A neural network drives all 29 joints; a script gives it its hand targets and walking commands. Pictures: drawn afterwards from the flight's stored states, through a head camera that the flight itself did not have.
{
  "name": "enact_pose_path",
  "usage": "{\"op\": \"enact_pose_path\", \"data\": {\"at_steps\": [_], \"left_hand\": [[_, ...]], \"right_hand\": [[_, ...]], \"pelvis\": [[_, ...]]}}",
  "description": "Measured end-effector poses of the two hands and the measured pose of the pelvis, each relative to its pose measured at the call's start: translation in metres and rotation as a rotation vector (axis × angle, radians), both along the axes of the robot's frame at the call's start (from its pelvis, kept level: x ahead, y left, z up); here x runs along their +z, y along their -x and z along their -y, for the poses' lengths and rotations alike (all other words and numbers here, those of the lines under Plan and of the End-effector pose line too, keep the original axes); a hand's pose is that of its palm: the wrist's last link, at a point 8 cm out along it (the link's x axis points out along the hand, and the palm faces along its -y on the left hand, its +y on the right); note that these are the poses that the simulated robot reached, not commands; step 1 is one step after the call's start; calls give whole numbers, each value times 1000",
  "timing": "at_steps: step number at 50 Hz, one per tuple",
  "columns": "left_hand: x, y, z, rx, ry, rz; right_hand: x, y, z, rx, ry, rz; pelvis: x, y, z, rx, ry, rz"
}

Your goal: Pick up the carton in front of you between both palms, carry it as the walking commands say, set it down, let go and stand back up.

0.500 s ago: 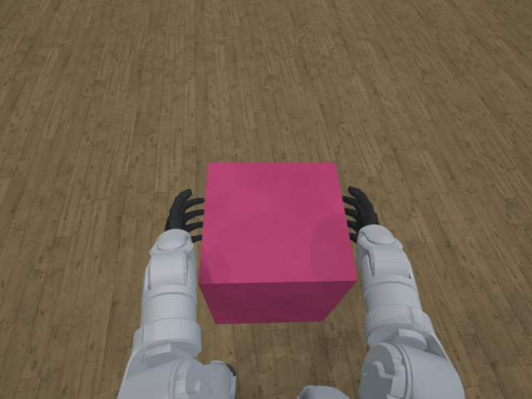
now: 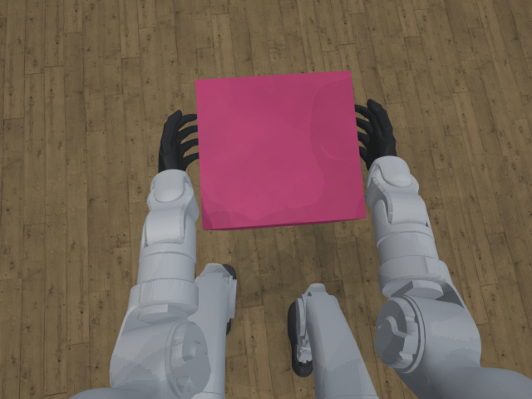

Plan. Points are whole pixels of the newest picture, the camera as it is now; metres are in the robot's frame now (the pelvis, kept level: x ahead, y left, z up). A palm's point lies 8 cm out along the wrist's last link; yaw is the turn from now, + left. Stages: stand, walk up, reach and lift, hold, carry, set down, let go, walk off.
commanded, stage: set down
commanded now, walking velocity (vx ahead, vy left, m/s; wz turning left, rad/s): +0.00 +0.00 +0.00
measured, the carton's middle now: (275, 166) +0.44 +0.02 -0.15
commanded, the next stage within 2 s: none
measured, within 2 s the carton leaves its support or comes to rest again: rests again in 1.84 s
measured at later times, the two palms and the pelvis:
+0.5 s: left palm (186, 167) +0.45 +0.19 -0.24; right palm (338, 161) +0.49 -0.11 -0.23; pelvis -0.02 -0.01 -0.12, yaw -2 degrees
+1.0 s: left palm (188, 166) +0.49 +0.21 -0.37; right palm (313, 167) +0.52 -0.09 -0.38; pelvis -0.04 +0.00 -0.22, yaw -2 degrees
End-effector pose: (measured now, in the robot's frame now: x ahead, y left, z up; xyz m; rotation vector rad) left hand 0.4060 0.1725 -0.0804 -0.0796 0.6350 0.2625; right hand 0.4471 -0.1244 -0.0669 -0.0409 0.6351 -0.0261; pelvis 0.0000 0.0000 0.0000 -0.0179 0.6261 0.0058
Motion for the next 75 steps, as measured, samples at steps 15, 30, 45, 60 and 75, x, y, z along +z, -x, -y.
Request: {"op": "enact_pose_path", "data": {"at_steps": [15,30,45,60,75], "left_hand": [[-89,-27,-10,-15,-14,-52],[-186,-49,-22,-22,-21,-63],[-277,-71,-32,-58,-46,-107],[-310,-95,-39,-85,-63,-122],[-325,-88,-38,-102,-62,-150]], "right_hand": [[-94,-26,-9,-5,-3,-50],[-194,-46,-21,-6,-6,-60],[-286,-63,-30,12,27,-88],[-340,-69,-33,32,-2,-102],[-358,-61,-30,63,-4,-127]], "pelvis": [[-74,8,12,-6,11,-168],[-146,21,8,-23,16,-235],[-207,36,2,-29,21,-189],[-240,33,5,-41,5,-143],[-249,41,11,-61,-15,-109]]}}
